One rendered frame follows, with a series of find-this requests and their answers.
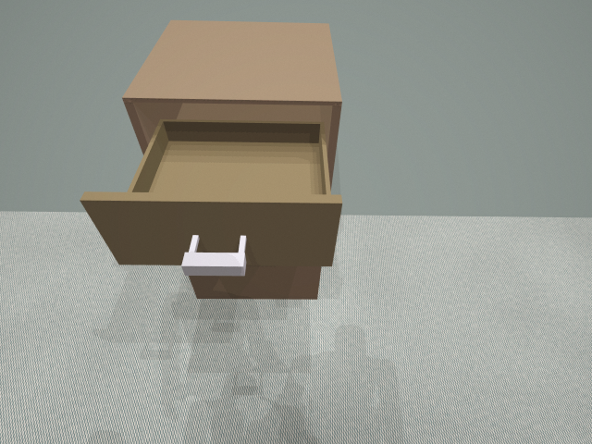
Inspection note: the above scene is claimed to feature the handle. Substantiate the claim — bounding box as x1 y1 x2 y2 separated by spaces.
181 235 247 276

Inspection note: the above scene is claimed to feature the drawer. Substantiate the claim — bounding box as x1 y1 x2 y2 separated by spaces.
80 119 342 266

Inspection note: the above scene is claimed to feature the cabinet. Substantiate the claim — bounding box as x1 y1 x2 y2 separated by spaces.
122 20 342 300

